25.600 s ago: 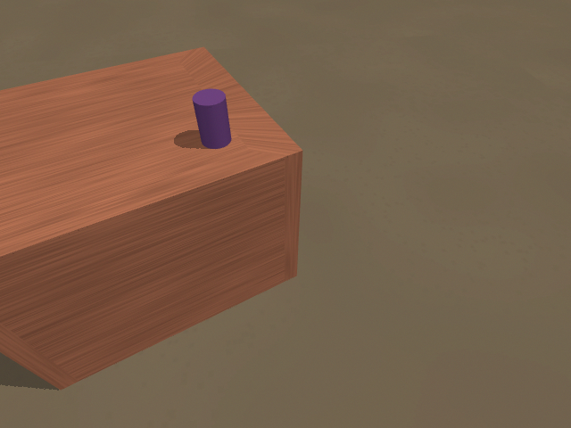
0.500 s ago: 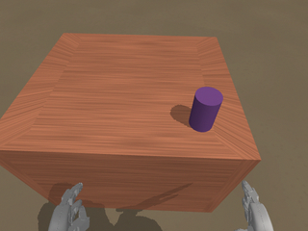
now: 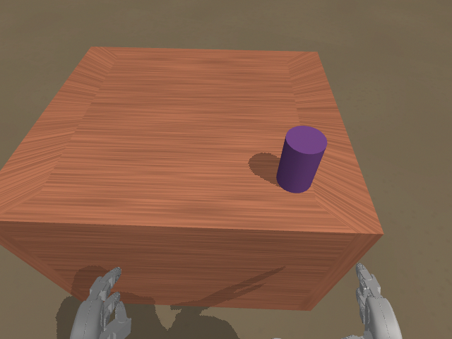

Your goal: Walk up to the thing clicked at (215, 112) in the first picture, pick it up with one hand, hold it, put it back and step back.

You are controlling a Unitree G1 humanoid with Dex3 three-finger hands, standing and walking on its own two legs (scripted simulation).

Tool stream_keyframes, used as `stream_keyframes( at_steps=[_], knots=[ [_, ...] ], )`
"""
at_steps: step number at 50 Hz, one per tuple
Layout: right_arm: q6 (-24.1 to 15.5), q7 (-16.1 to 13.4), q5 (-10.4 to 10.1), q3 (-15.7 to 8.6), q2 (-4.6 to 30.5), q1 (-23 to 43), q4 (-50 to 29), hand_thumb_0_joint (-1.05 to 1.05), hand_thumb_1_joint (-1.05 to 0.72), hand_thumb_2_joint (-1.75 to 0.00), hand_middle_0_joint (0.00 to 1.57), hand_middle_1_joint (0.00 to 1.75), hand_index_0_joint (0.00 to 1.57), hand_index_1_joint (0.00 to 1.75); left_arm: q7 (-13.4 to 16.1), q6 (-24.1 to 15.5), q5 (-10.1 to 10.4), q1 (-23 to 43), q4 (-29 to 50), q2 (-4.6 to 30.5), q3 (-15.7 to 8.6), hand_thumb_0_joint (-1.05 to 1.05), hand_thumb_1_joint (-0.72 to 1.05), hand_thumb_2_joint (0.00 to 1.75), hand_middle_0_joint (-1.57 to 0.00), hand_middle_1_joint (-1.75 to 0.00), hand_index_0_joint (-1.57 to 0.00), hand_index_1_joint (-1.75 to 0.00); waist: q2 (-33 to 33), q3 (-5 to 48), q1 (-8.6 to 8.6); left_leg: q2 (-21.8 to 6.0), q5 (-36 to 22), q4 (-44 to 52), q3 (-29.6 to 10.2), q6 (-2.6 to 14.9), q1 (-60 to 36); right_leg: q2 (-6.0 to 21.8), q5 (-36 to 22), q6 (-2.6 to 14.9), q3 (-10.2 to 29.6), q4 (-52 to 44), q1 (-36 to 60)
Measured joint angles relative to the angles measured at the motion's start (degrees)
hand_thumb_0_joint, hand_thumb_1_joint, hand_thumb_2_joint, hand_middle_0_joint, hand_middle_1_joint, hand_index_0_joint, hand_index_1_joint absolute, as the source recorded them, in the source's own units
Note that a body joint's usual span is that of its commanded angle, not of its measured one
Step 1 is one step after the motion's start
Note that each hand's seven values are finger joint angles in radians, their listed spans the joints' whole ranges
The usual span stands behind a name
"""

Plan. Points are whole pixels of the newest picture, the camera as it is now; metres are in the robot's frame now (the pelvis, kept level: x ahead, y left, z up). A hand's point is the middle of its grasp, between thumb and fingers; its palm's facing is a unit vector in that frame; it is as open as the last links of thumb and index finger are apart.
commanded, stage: home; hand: right
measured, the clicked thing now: (299, 160) +0.50 -0.16 +0.00
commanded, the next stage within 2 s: stand in 0.74 s
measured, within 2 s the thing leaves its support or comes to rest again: neither
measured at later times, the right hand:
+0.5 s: hand (344, 327) +0.17 -0.19 -0.05, palm faces +0.06 +0.94 -0.32, open 17.2 cm
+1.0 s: hand out of the picture +0.06 -0.25 -0.11, palm faces -0.02 +0.94 -0.35, open 16.1 cm
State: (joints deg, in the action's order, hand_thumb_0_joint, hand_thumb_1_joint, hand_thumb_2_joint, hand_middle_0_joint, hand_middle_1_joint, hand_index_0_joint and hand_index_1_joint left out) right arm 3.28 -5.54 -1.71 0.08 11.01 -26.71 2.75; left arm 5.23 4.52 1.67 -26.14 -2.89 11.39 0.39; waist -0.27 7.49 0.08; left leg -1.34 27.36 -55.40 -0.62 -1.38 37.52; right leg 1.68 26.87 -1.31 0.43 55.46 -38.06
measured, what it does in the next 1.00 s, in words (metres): stands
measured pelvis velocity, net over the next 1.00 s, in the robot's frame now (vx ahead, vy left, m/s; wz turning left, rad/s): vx -0.01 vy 0.00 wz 0.00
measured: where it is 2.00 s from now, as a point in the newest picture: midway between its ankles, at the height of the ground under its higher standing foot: outside the picture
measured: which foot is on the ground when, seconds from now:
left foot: down 0.00-1.00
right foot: down 0.00-1.00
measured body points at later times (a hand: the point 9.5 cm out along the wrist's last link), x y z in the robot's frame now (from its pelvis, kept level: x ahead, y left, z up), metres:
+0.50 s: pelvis +0.00 +0.00 +0.00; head +0.02 +0.00 +0.45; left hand +0.15 +0.24 -0.08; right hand +0.16 -0.24 -0.03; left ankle +0.00 +0.13 -0.68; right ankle +0.01 -0.13 -0.68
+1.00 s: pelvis -0.01 +0.00 +0.04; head -0.01 +0.00 +0.49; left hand +0.06 +0.29 -0.08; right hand +0.06 -0.29 -0.08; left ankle +0.00 +0.13 -0.68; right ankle +0.01 -0.13 -0.68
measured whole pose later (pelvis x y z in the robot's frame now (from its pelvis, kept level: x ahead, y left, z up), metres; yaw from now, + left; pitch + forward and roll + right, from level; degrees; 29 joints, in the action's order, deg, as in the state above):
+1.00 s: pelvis -0.01 +0.00 +0.04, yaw +0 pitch -2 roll +0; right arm -0.8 -0.7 2.4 -1.3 18.6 -13.8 54.1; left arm 0.0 -0.3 -1.9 -12.2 -56.0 19.1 -1.0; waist 0.0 -1.7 -0.3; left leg -1.5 18.8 -36.7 -0.5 -1.2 15.5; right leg 1.5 18.4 -0.9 0.0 36.8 -16.0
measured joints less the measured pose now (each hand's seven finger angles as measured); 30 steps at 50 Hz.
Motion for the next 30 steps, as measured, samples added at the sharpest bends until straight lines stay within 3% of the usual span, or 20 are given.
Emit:
stream_keyframes(
  at_steps=[7,15,23,26,28,30],
  knots=[
    [-0.03,0.07,0.11,-0.21,0.06,-0.03,-0.04,-0.01,0.46,-0.11,0.06,0.07,0.07,0.06,-0.18,0.26,-0.04,-0.27,0.24,-0.01,-0.19,0.01,0.90,0.90,-0.20,-0.30,-0.20,-0.30,0.06,0.31,-0.01,0.00,0.21,-0.12,-0.06,-0.01,0.13,0.01,0.22,-0.01,-0.06,0.09,-0.09],
    [2.59,-1.57,0.27,-0.51,0.10,-1.82,-2.56,-0.01,0.48,-0.10,0.06,0.07,0.06,0.06,0.75,-2.11,0.47,5.07,-13.38,1.16,0.69,0.01,0.90,0.90,-0.20,-0.30,-0.20,-0.30,-0.04,0.24,-0.89,0.76,0.23,0.23,0.61,0.16,-0.83,0.76,0.87,-0.15,0.63,1.00,0.21],
    [4.73,-2.54,0.39,-0.24,0.20,-1.66,-3.12,-0.01,0.49,-0.09,0.06,0.06,0.06,0.06,1.62,-5.06,0.09,7.21,-19.86,1.04,0.26,0.01,0.90,0.90,-0.20,-0.30,-0.20,-0.30,-1.12,-0.74,-1.24,1.00,-0.32,1.12,0.99,0.15,-1.77,0.98,0.62,-0.15,1.01,0.79,0.75],
    [0.23,0.21,5.06,0.55,2.76,4.18,8.37,-0.01,0.49,-0.09,0.06,0.07,0.06,0.06,-0.83,-6.11,-5.33,11.06,-27.58,2.78,0.71,0.01,0.90,0.90,-0.20,-0.30,-0.20,-0.30,-0.90,-4.61,-0.51,0.61,-0.63,1.91,0.43,0.44,-5.51,0.58,-0.05,0.36,0.36,-0.83,5.01],
    [-1.13,2.04,6.32,0.57,4.48,7.78,17.07,-0.01,0.49,-0.09,0.06,0.07,0.06,0.06,-2.48,-5.39,-6.48,13.32,-32.43,4.26,0.65,0.01,0.90,0.90,-0.20,-0.30,-0.20,-0.30,-0.97,-5.86,-0.46,0.32,-0.86,2.53,0.25,0.52,-7.29,0.28,-0.49,0.63,0.12,-1.85,6.98],
    [-2.08,3.31,6.23,0.01,5.81,9.51,23.42,-0.01,0.49,-0.09,0.06,0.07,0.07,0.06,-3.62,-5.03,-6.10,14.61,-35.68,5.31,0.08,0.01,0.90,0.90,-0.21,-0.30,-0.21,-0.30,-0.77,-6.90,-0.72,0.05,-1.12,3.20,-0.10,0.39,-8.83,0.02,-0.95,0.66,-0.26,-3.04,8.84]
  ],
)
